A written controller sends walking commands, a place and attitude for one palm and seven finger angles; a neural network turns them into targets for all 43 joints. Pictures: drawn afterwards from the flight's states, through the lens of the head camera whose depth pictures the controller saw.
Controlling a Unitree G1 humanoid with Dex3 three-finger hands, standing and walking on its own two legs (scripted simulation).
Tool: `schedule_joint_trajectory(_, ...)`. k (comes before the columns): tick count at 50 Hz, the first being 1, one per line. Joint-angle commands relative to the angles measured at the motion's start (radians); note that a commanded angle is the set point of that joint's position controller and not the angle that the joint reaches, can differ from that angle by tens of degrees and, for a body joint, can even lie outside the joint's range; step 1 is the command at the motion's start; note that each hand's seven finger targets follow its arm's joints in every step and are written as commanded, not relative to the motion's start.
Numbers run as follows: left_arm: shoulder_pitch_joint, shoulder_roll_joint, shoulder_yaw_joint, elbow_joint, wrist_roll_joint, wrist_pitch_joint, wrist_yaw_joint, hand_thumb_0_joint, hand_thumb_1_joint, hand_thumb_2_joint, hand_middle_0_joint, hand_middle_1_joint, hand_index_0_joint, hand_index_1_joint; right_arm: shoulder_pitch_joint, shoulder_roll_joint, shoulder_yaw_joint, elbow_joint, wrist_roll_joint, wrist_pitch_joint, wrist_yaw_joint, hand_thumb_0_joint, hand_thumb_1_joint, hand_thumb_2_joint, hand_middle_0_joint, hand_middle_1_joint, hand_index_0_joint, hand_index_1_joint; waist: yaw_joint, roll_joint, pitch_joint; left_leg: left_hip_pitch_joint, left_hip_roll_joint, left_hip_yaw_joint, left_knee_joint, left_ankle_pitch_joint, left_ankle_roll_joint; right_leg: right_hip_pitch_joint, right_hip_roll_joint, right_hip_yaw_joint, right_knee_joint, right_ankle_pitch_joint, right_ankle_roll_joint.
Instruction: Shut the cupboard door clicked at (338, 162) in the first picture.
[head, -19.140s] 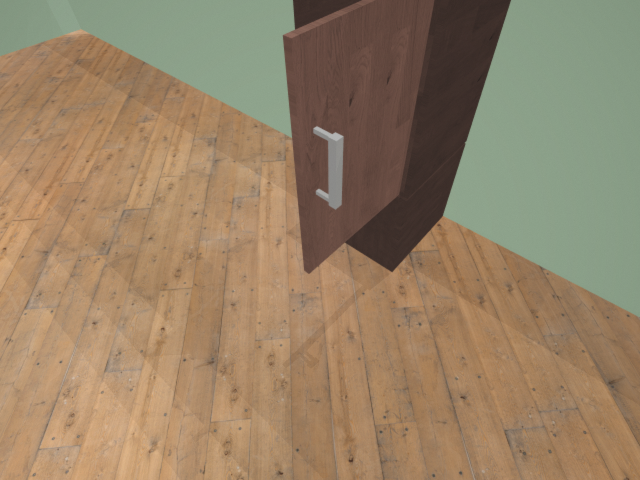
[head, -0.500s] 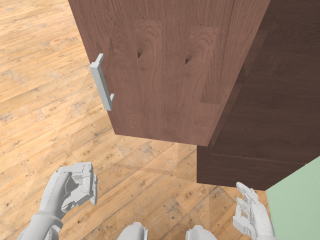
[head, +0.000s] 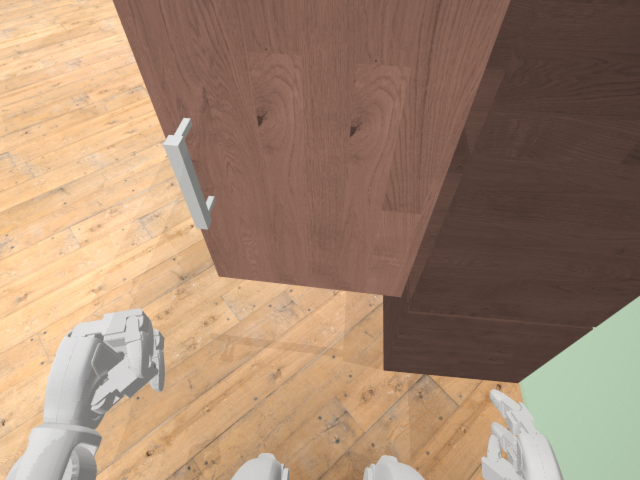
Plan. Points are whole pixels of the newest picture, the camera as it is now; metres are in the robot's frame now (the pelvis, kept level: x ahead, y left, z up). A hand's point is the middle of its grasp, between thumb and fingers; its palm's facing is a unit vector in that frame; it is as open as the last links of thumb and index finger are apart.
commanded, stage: raise the hand and make a fist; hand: left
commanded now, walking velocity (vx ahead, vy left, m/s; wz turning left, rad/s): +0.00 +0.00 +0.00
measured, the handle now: (194, 177) +0.51 +0.22 +0.06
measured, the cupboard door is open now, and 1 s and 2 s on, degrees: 88 88 85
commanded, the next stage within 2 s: bring the fist close to the handle in 0.02 s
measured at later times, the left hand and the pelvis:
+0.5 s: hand (189, 314) +0.30 +0.17 +0.05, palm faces -0.13 -0.99 -0.04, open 3.1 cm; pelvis +0.00 +0.01 +0.00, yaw +0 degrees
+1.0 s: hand (193, 237) +0.39 +0.19 +0.08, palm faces -0.05 -1.00 -0.05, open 3.1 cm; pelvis +0.00 +0.01 +0.01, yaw -1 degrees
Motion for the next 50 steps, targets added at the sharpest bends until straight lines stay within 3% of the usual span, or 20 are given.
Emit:
schedule_joint_trajectory(1, -0.012, 0.077, -0.017, -0.097, 0.012, -0.005, -0.045, 0.0, 0.9, 0.9, -1.3, -1.5, -1.3, -1.5, -0.048, -0.128, -0.042, -0.155, 0.017, -0.047, 0.001, 0.0, -0.9, -0.9, 0.2, 0.3, 0.2, 0.3, -0.018, -0.003, -0.116, 0.015, -0.033, -0.026, -0.158, 0.171, 0.014, 0.156, 0.0, 0.123, -0.207, 0.077, 0.03)
schedule_joint_trajectory(4, -0.045, 0.133, 0.018, -0.15, 0.006, 0.03, -0.071, 0.0, 0.9, 0.9, -1.3, -1.5, -1.3, -1.5, -0.047, -0.133, -0.045, -0.173, 0.019, -0.047, -0.007, 0.0, -0.9, -0.9, 0.2, 0.3, 0.2, 0.3, -0.012, -0.018, -0.171, 0.031, -0.035, -0.026, -0.153, 0.196, 0.023, 0.208, -0.007, 0.145, -0.222, 0.099, 0.035)
schedule_joint_trajectory(6, -0.068, 0.165, 0.065, -0.212, -0.004, 0.013, -0.057, 0.0, 0.9, 0.9, -1.3, -1.5, -1.3, -1.5, -0.054, -0.125, -0.043, -0.176, 0.016, -0.051, -0.015, 0.0, -0.9, -0.9, 0.2, 0.3, 0.2, 0.3, 0.003, -0.015, -0.209, 0.051, -0.034, -0.027, -0.158, 0.222, 0.022, 0.233, -0.004, 0.137, -0.21, 0.13, 0.033)
schedule_joint_trajectory(8, -0.191, 0.192, 0.096, -0.261, -0.015, -0.027, -0.019, 0.0, 0.9, 0.9, -1.3, -1.5, -1.3, -1.5, -0.058, -0.12, -0.031, -0.157, 0.007, -0.058, -0.023, 0.0, -0.9, -0.9, 0.2, 0.3, 0.2, 0.3, -0.001, 0.019, -0.201, 0.056, -0.03, -0.038, -0.152, 0.225, 0.019, 0.207, 0.01, 0.115, -0.177, 0.142, 0.025)
schedule_joint_trajectory(12, -0.302, 0.125, 0.059, -0.133, 0.001, -0.077, 0.021, 0.0, 0.9, 0.9, -1.3, -1.5, -1.3, -1.5, -0.056, -0.118, -0.026, -0.109, 0.004, -0.075, -0.019, 0.0, -0.9, -0.9, 0.2, 0.3, 0.2, 0.3, -0.03, 0.004, -0.158, 0.028, -0.026, -0.046, -0.136, 0.16, 0.013, 0.098, 0.015, 0.094, -0.15, 0.071, 0.029)
schedule_joint_trajectory(16, -0.327, 0.097, -0.019, 0.0, 0.03, 0.003, -0.03, 0.0, 0.9, 0.9, -1.3, -1.5, -1.3, -1.5, -0.039, -0.139, -0.03, -0.107, 0.016, -0.066, -0.015, 0.0, -0.9, -0.9, 0.2, 0.3, 0.2, 0.3, -0.039, 0.015, -0.175, 0.035, -0.028, -0.04, -0.158, 0.153, 0.017, 0.117, 0.007, 0.097, -0.172, 0.084, 0.031)
schedule_joint_trajectory(18, -0.373, 0.13, -0.01, 0.033, 0.037, 0.063, -0.05, 0.0, 0.9, 0.9, -1.3, -1.5, -1.3, -1.5, -0.027, -0.151, -0.029, -0.11, 0.019, -0.055, -0.019, 0.0, -0.9, -0.9, 0.2, 0.3, 0.2, 0.3, -0.032, 0.028, -0.203, 0.05, -0.028, -0.045, -0.173, 0.176, 0.02, 0.149, 0.007, 0.097, -0.175, 0.117, 0.028)
schedule_joint_trajectory(21, -0.481, 0.202, 0.078, 0.012, 0.03, 0.096, -0.038, 0.0, 0.9, 0.9, -1.3, -1.5, -1.3, -1.5, -0.03, -0.147, -0.032, -0.111, 0.018, -0.044, -0.027, 0.0, -0.9, -0.9, 0.2, 0.3, 0.2, 0.3, -0.018, -0.013, -0.286, 0.068, -0.029, -0.035, -0.176, 0.245, 0.022, 0.232, 0.001, 0.108, -0.178, 0.2, 0.035)
schedule_joint_trajectory(23, -0.542, 0.241, 0.14, 0.017, 0.011, 0.081, -0.012, 0.0, 0.9, 0.9, -1.3, -1.5, -1.3, -1.5, -0.034, -0.14, -0.027, -0.102, 0.012, -0.039, -0.031, 0.0, -0.9, -0.9, 0.2, 0.3, 0.2, 0.3, -0.001, -0.008, -0.294, 0.069, -0.028, -0.034, -0.178, 0.275, 0.017, 0.258, 0.004, 0.104, -0.167, 0.234, 0.031)
schedule_joint_trajectory(26, -0.599, 0.196, 0.133, 0.067, 0.003, 0.036, 0.022, 0.0, 0.9, 0.9, -1.3, -1.5, -1.3, -1.5, -0.039, -0.123, -0.023, -0.08, 0.008, -0.041, -0.023, 0.0, -0.9, -0.9, 0.2, 0.3, 0.2, 0.3, -0.003, -0.002, -0.292, 0.082, -0.029, -0.03, -0.187, 0.305, 0.011, 0.255, 0.004, 0.096, -0.157, 0.271, 0.032)
schedule_joint_trajectory(28, -0.566, 0.207, 0.147, 0.14, 0.014, 0.019, 0.028, 0.0, 0.9, 0.9, -1.3, -1.5, -1.3, -1.5, -0.024, -0.131, -0.028, -0.068, 0.005, -0.034, -0.016, 0.0, -0.9, -0.9, 0.2, 0.3, 0.2, 0.3, 0.007, 0.003, -0.287, 0.076, -0.027, -0.03, -0.189, 0.332, 0.008, 0.259, 0.006, 0.093, -0.147, 0.299, 0.027)
schedule_joint_trajectory(29, -0.565, 0.171, 0.108, 0.179, 0.025, 0.019, 0.021, 0.0, 0.9, 0.9, -1.3, -1.5, -1.3, -1.5, -0.02, -0.129, -0.03, -0.064, 0.007, -0.03, -0.009, 0.0, -0.9, -0.9, 0.2, 0.3, 0.2, 0.3, -0.006, -0.004, -0.269, 0.075, -0.026, -0.023, -0.188, 0.33, 0.008, 0.246, 0.003, 0.095, -0.152, 0.311, 0.031)
schedule_joint_trajectory(33, -0.638, 0.155, 0.049, 0.298, 0.054, 0.054, -0.029, 0.0, 0.9, 0.9, -1.3, -1.5, -1.3, -1.5, 0.013, -0.155, -0.04, -0.051, 0.014, -0.008, -0.001, 0.0, -0.9, -0.9, 0.2, 0.3, 0.2, 0.3, -0.036, -0.009, -0.225, 0.067, -0.022, -0.026, -0.192, 0.313, 0.011, 0.203, 0.002, 0.094, -0.166, 0.301, 0.029)
schedule_joint_trajectory(36, -0.766, 0.188, 0.069, 0.287, 0.044, 0.054, -0.049, 0.0, 0.9, 0.9, -1.3, -1.5, -1.3, -1.5, 0.021, -0.158, -0.048, -0.045, 0.016, 0.002, -0.007, 0.0, -0.9, -0.9, 0.2, 0.3, 0.2, 0.3, -0.044, -0.015, -0.288, 0.095, -0.021, -0.024, -0.19, 0.324, 0.014, 0.225, -0.001, 0.102, -0.173, 0.32, 0.033)
schedule_joint_trajectory(39, -0.891, 0.232, 0.109, 0.222, 0.032, 0.01, -0.028, 0.0, 0.9, 0.9, -1.3, -1.5, -1.3, -1.5, 0.017, -0.15, -0.047, -0.033, 0.012, 0.003, -0.015, 0.0, -0.9, -0.9, 0.2, 0.3, 0.2, 0.3, -0.037, 0.035, -0.369, 0.158, -0.018, -0.031, -0.189, 0.387, 0.012, 0.24, 0.002, 0.1, -0.155, 0.364, 0.028)
schedule_joint_trajectory(41, -0.94, 0.265, 0.149, 0.246, 0.034, -0.025, -0.003, 0.0, 0.9, 0.9, -1.3, -1.5, -1.3, -1.5, 0.022, -0.146, -0.045, -0.011, 0.006, 0.003, -0.015, 0.0, -0.9, -0.9, 0.2, 0.3, 0.2, 0.3, -0.033, 0.022, -0.386, 0.159, -0.016, -0.034, -0.184, 0.407, 0.009, 0.247, 0.003, 0.1, -0.144, 0.379, 0.029)
schedule_joint_trajectory(43, -0.958, 0.281, 0.158, 0.306, 0.052, -0.044, 0.015, 0.0, 0.9, 0.9, -1.3, -1.5, -1.3, -1.5, 0.03, -0.146, -0.043, 0.005, 0.003, 0.011, -0.013, 0.0, -0.9, -0.9, 0.2, 0.3, 0.2, 0.3, -0.035, 0.038, -0.364, 0.153, -0.014, -0.036, -0.182, 0.414, 0.007, 0.225, 0.006, 0.098, -0.134, 0.376, 0.026)
schedule_joint_trajectory(45, -0.962, 0.249, 0.129, 0.397, 0.074, -0.04, 0.018, 0.0, 0.9, 0.9, -1.3, -1.5, -1.3, -1.5, 0.035, -0.144, -0.042, 0.015, 0.004, 0.02, -0.004, 0.0, -0.9, -0.9, 0.2, 0.3, 0.2, 0.3, -0.043, 0.039, -0.335, 0.139, -0.013, -0.033, -0.19, 0.393, 0.003, 0.199, 0.004, 0.094, -0.138, 0.354, 0.027)
schedule_joint_trajectory(48, -0.984, 0.244, 0.116, 0.529, 0.088, 0.003, 0.002, 0.0, 0.9, 0.9, -1.3, -1.5, -1.3, -1.5, 0.058, -0.158, -0.046, 0.018, 0.008, 0.042, 0.004, 0.0, -0.9, -0.9, 0.2, 0.3, 0.2, 0.3, -0.048, 0.027, -0.304, 0.114, -0.014, -0.033, -0.199, 0.357, 0.004, 0.189, 0.006, 0.092, -0.153, 0.325, 0.024)
schedule_joint_trajectory(50, -1.038, 0.236, 0.101, 0.588, 0.087, 0.032, -0.015, 0.0, 0.9, 0.9, -1.3, -1.5, -1.3, -1.5, 0.066, -0.163, -0.045, 0.013, 0.013, 0.06, 0.005, 0.0, -0.9, -0.9, 0.2, 0.3, 0.2, 0.3, -0.065, -0.02, -0.296, 0.094, -0.014, -0.028, -0.203, 0.331, 0.007, 0.189, 0.004, 0.095, -0.169, 0.321, 0.029)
